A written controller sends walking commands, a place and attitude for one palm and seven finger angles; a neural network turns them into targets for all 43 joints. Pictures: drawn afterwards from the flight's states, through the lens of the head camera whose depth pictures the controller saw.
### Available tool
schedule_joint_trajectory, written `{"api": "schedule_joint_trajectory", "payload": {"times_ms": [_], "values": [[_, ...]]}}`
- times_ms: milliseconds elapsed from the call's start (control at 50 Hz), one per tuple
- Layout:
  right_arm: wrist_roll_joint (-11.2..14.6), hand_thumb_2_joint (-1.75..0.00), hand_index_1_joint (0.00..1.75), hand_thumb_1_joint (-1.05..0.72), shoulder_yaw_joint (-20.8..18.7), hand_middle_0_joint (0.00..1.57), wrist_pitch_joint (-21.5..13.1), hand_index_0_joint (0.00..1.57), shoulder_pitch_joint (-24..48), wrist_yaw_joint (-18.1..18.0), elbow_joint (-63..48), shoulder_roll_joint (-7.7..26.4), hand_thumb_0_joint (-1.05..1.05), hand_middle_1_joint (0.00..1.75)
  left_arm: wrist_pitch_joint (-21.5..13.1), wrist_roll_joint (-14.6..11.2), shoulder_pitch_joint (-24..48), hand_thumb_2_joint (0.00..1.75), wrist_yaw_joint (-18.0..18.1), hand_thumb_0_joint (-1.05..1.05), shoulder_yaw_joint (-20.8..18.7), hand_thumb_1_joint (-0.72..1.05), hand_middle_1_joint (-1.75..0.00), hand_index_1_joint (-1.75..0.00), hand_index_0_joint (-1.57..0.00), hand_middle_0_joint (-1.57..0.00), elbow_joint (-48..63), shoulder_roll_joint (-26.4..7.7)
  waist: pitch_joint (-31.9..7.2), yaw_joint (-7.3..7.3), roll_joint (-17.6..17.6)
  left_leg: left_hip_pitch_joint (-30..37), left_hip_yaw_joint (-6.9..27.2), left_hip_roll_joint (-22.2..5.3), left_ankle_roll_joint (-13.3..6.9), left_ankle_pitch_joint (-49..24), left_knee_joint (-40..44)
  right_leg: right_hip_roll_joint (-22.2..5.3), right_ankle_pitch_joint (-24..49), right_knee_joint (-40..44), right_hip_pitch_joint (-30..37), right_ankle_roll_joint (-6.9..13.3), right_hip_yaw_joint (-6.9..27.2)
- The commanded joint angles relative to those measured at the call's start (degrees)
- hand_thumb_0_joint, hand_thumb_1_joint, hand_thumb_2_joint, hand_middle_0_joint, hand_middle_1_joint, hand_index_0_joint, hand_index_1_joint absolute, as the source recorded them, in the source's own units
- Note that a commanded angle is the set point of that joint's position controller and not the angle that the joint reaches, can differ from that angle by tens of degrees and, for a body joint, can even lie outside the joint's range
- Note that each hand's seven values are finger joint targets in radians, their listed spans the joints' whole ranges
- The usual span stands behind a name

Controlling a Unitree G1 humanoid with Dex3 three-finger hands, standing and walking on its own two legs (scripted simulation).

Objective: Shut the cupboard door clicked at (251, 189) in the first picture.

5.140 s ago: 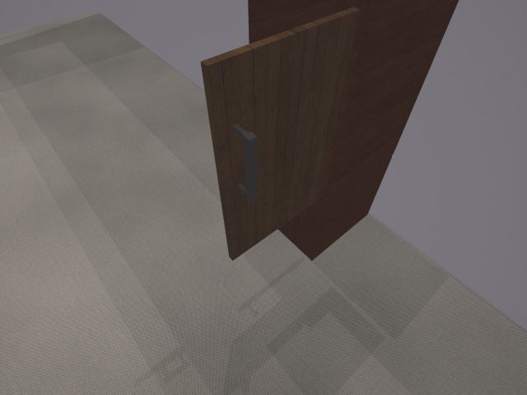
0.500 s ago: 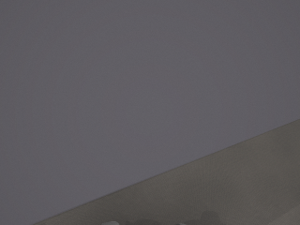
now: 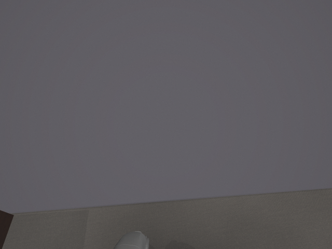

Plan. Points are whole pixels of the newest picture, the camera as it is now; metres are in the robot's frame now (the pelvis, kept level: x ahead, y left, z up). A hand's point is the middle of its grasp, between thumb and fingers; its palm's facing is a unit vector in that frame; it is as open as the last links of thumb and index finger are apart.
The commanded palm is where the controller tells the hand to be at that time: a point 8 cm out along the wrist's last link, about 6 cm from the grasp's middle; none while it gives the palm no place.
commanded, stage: turn to face it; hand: left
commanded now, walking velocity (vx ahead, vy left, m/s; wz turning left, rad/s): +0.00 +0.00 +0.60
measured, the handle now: out of the picture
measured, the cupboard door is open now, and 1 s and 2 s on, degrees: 89 89 89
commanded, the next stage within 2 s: none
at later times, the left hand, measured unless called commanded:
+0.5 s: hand out of the picture +0.06 +0.24 -0.16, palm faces +0.30 -0.92 -0.26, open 7.4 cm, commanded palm none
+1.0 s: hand out of the picture -0.08 +0.19 -0.20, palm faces +0.60 -0.77 -0.22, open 7.4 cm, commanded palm none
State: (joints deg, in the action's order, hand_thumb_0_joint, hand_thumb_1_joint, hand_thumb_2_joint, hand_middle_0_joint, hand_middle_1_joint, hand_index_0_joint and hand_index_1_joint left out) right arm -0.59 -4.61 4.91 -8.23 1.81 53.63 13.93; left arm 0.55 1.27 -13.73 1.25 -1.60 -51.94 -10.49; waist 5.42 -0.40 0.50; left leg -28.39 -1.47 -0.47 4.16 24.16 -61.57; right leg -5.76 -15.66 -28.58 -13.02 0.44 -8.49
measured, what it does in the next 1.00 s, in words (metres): steps on the spot, turning left: left foot, then right foot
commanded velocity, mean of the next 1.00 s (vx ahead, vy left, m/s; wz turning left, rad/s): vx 0.00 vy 0.00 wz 0.60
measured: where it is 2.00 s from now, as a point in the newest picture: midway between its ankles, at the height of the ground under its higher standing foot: outside the picture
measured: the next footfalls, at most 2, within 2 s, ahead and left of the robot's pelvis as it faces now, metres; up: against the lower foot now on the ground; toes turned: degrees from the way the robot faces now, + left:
left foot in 0.18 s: +0.02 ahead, +0.13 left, +0.00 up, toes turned +12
right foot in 0.58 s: +0.09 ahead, -0.12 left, +0.00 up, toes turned +18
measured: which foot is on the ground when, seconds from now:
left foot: up 0.00-0.16, down 0.18-0.58, up 0.60-0.92, down 0.94-1.00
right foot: down 0.00-0.18, up 0.20-0.56, down 0.58-0.94, up 0.96-1.00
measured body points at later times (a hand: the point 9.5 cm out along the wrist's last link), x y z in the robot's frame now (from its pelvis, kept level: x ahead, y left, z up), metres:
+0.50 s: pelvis +0.01 +0.01 +0.00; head +0.05 +0.03 +0.44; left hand +0.04 +0.29 -0.14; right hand +0.14 -0.22 -0.14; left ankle -0.02 +0.12 -0.74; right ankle +0.05 -0.14 -0.70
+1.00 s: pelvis +0.01 +0.00 -0.02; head +0.03 +0.05 +0.42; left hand -0.11 +0.23 -0.18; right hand +0.25 -0.15 -0.14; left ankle -0.04 +0.09 -0.74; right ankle +0.05 -0.13 -0.71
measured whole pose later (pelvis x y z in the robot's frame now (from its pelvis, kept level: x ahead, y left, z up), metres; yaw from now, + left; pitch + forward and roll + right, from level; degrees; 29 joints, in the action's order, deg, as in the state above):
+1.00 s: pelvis +0.01 +0.00 -0.02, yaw +36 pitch +0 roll +0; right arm -0.8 -3.3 1.9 -6.4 1.4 51.9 13.0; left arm 3.1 0.9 -12.9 0.7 -3.3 -52.9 -14.4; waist 6.6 0.6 4.4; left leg -19.4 -4.1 0.5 -2.0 17.3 -37.3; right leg -8.4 -31.2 -52.6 -19.9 -4.0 -7.8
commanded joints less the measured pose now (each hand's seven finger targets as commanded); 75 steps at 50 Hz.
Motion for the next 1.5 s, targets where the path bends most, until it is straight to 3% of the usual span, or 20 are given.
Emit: {"api": "schedule_joint_trajectory", "payload": {"times_ms": [0,120,160,180,260,500,520,560,680,780,880,900,920,940,1040,1300,1320,1360,1420,1480], "values": [[0.12,-0.9,0.3,-0.9,-0.05,0.2,-1.84,0.2,5.44,0.12,-5.77,1.77,0.0,0.3,-1.43,0.4,-3.74,0.9,0.84,0.0,-3.75,0.9,-0.3,-0.3,-0.2,-0.2,2.81,-12.68,-6.57,3.14,9.53,-0.21,-3.33,-0.67,0.26,2.41,12.25,-14.19,30.73,5.78,11.0,6.28,7.01],[0.09,-0.9,0.3,-0.9,-0.35,0.2,-3.26,0.2,-1.73,-0.41,-4.17,4.64,0.0,0.3,-0.71,-0.42,-1.2,0.9,0.15,0.0,-4.76,0.9,-0.3,-0.3,-0.2,-0.2,2.56,-13.41,-10.35,-0.8,5.85,19.36,-3.89,-0.67,-2.17,-13.86,37.34,-13.61,24.86,-6.98,3.61,0.85,0.65],[-0.6,-0.9,0.3,-0.9,-3.1,0.2,-3.45,0.2,-8.76,-1.34,-3.18,15.03,0.0,0.3,0.1,-0.79,3.07,0.9,-0.29,0.0,-2.97,0.9,-0.3,-0.3,-0.2,-0.2,6.58,-7.16,-11.66,-5.35,-19.53,31.17,26.4,-23.96,-15.1,-46.98,41.56,-1.47,-22.7,-29.75,-21.19,-6.24,-0.41],[-0.8,-0.9,0.3,-0.9,-2.97,0.2,-3.11,0.2,-11.12,-1.74,-1.86,15.29,0.0,0.3,0.78,-0.28,6.56,0.9,0.03,0.0,-3.11,0.9,-0.3,-0.3,-0.2,-0.2,7.59,-8.96,-11.67,-5.77,-11.58,29.13,24.42,-25.44,-18.66,-45.95,39.92,-1.9,-21.53,-35.7,-21.97,-4.93,6.53],[-0.68,-0.9,0.3,-0.9,-1.45,0.2,-4.03,0.2,-1.8,-2.89,-4.03,9.94,0.0,0.3,1.35,-0.09,5.37,0.9,-0.56,0.0,-3.54,0.9,-0.3,-0.3,-0.2,-0.2,4.36,-8.44,-7.12,-1.01,-10.28,21.4,14.97,-14.27,-12.91,-35.54,41.56,-0.84,-7.86,-37.76,-21.04,-5.4,8.87],[-0.56,-0.9,0.3,-0.9,-2.4,0.2,-3.16,0.2,-0.61,-2.37,-4.8,10.73,0.0,0.3,0.19,-0.94,2.76,0.9,-0.19,0.0,-3.23,0.9,-0.3,-0.3,-0.2,-0.2,4.84,-8.01,-8.58,1.18,-9.74,12.53,19.82,-8.73,-10.84,-30.67,35.99,5.69,-0.86,-2.23,1.77,-4.44,5.82],[-0.09,-0.9,0.3,-0.9,-2.28,0.2,-3.21,0.2,-0.24,-2.23,-5.16,9.62,0.0,0.3,-0.43,-0.89,0.45,0.9,0.07,0.0,-3.62,0.9,-0.3,-0.3,-0.2,-0.2,4.33,-9.66,-9.56,2.47,-6.24,8.48,18.78,-6.28,-8.49,-25.7,32.93,3.5,4.77,5.6,8.91,-4.06,7.31],[0.35,-0.9,0.3,-0.9,-1.61,0.2,-3.29,0.2,0.2,-1.75,-7.25,4.35,0.0,0.3,-1.12,0.46,-2.76,0.9,0.87,0.0,-5.21,0.9,-0.3,-0.3,-0.2,-0.2,4.09,-17.89,-10.1,4.39,16.88,-6.68,3.26,5.37,-1.44,11.75,8.92,-22.22,15.81,12.79,16.05,6.15,29.99],[-0.16,-0.9,0.3,-0.9,-1.0,0.2,-1.42,0.2,-0.66,-0.25,-4.23,3.64,0.0,0.3,-1.18,-0.09,4.89,0.9,0.91,0.0,-2.91,0.9,-0.3,-0.3,-0.2,-0.2,6.04,-10.36,-4.73,-0.57,11.84,-3.52,1.01,-1.42,0.17,0.99,-3.46,-12.21,26.38,8.69,5.67,5.69,7.77],[0.07,-0.9,0.3,-0.9,0.02,0.2,-1.96,0.2,4.0,0.17,-5.21,2.15,0.0,0.3,-1.09,0.33,-1.12,0.9,0.73,0.0,-3.98,0.9,-0.3,-0.3,-0.2,-0.2,3.99,-13.18,-5.62,2.83,10.57,1.08,-3.83,-0.65,0.15,1.97,13.4,-14.05,32.35,5.0,10.41,5.87,5.34],[-0.07,-0.9,0.3,-0.9,-0.38,0.2,-3.01,0.2,-1.84,-0.12,-4.49,4.46,0.0,0.3,-0.59,-0.25,0.35,0.9,0.06,0.0,-4.71,0.9,-0.3,-0.3,-0.2,-0.2,3.73,-14.08,-8.59,-0.91,7.68,16.7,-4.85,0.32,-1.94,-11.17,33.6,-13.73,25.63,-5.79,3.93,1.43,0.71],[-0.39,-0.9,0.3,-0.9,-1.47,0.2,-3.5,0.2,-5.79,-0.38,-3.68,8.66,0.0,0.3,-0.23,-0.66,0.53,0.9,-0.22,0.0,-4.38,0.9,-0.3,-0.3,-0.2,-0.2,4.68,-12.18,-11.86,-3.08,-2.47,26.38,3.43,-5.95,-4.77,-20.97,37.63,-10.42,14.64,-15.69,-4.47,-1.85,-1.98],[-0.8,-0.9,0.3,-0.9,-3.23,0.2,-3.72,0.2,-10.3,-0.93,-3.24,15.37,0.0,0.3,0.12,-0.98,2.85,0.9,-0.57,0.0,-3.18,0.9,-0.3,-0.3,-0.2,-0.2,7.15,-7.63,-12.38,-5.81,-19.83,31.24,26.13,-22.21,-13.68,-41.56,40.8,-1.5,-21.68,-29.8,-19.97,-6.2,-2.0],[-0.55,-0.9,0.3,-0.9,-3.19,0.2,-3.28,0.2,-13.11,-1.44,-1.8,15.95,0.0,0.3,0.89,-0.38,7.12,0.9,-0.11,0.0,-2.73,0.9,-0.3,-0.3,-0.2,-0.2,8.42,-8.87,-12.19,-6.53,-13.35,29.02,26.13,-24.65,-17.57,-43.9,39.94,-1.78,-22.92,-35.93,-21.24,-4.94,6.01],[-0.6,-0.9,0.3,-0.9,-1.22,0.2,-4.21,0.2,-2.1,-2.84,-4.58,10.26,0.0,0.3,1.49,0.0,4.44,0.9,-0.81,0.0,-3.59,0.9,-0.3,-0.3,-0.2,-0.2,4.43,-8.73,-7.61,-0.65,-10.21,19.4,15.47,-12.94,-12.16,-27.09,43.02,-0.77,-6.54,-39.01,-19.71,-5.14,9.16],[-0.59,-0.9,0.3,-0.9,-2.33,0.2,-2.99,0.2,-0.07,-2.14,-5.13,10.66,0.0,0.3,0.44,-0.86,1.13,0.9,-0.05,0.0,-3.28,0.9,-0.3,-0.3,-0.2,-0.2,4.75,-8.26,-8.04,1.53,-9.2,9.19,21.87,-8.14,-11.12,-21.58,37.79,5.52,-1.71,-2.29,2.76,-4.06,6.65],[-0.16,-0.9,0.3,-0.9,-2.23,0.2,-2.96,0.2,0.69,-1.96,-5.59,9.04,0.0,0.3,-0.11,-0.7,-1.53,0.9,0.27,0.0,-3.84,0.9,-0.3,-0.3,-0.2,-0.2,4.26,-10.19,-8.75,3.13,-5.35,3.88,20.16,-5.14,-8.57,-16.37,33.9,2.79,1.96,6.23,10.25,-3.59,8.96],[0.09,-0.9,0.3,-0.9,-1.84,0.2,-2.96,0.2,0.91,-1.45,-7.26,5.06,0.0,0.3,-0.67,0.47,-2.21,0.9,0.93,0.0,-4.97,0.9,-0.3,-0.3,-0.2,-0.2,4.86,-17.8,-7.68,4.01,17.63,-7.59,4.42,5.45,-1.79,10.78,7.36,-22.66,2.54,16.34,10.71,6.43,32.19],[-0.7,-0.9,0.3,-0.9,-2.4,0.2,-1.35,0.2,-1.94,-0.53,-3.54,5.88,0.0,0.3,-0.93,-0.26,6.22,0.9,0.86,0.0,-3.04,0.9,-0.3,-0.3,-0.2,-0.2,6.67,-11.15,-2.81,-1.07,12.14,-4.88,5.16,-0.06,-1.33,1.0,-9.55,-14.34,4.14,14.15,-0.4,6.28,18.54],[-0.43,-0.9,0.3,-0.9,-1.42,0.2,-1.33,0.2,-1.64,-0.07,-3.42,3.69,0.0,0.3,-1.3,-0.24,4.98,0.9,0.78,0.0,-2.79,0.9,-0.3,-0.3,-0.2,-0.2,6.41,-9.44,-3.79,-0.9,10.33,-4.71,1.95,-1.11,-0.05,-1.67,-5.37,-11.86,17.62,10.94,4.21,5.18,8.91]]}}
